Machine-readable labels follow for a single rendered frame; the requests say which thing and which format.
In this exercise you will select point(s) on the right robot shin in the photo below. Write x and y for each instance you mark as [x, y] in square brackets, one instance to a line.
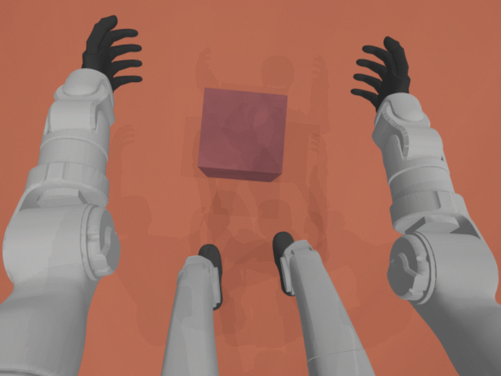
[300, 244]

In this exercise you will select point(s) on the carton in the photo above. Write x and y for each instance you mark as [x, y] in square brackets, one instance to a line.
[242, 135]

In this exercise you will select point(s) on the left robot upper arm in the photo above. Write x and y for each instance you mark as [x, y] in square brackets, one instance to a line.
[55, 257]

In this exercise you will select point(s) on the right robot upper arm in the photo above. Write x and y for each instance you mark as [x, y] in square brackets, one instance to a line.
[450, 279]

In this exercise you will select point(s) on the right robot forearm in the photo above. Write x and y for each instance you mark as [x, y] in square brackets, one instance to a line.
[417, 172]

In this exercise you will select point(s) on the right robot hand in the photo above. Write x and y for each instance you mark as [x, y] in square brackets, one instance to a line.
[394, 74]

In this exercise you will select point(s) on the left robot forearm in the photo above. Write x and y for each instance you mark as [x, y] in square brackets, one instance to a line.
[74, 147]

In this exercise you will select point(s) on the right robot thigh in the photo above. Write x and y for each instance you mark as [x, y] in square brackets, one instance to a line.
[332, 345]

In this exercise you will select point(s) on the left robot hand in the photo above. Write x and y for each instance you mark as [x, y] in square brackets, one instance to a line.
[99, 53]

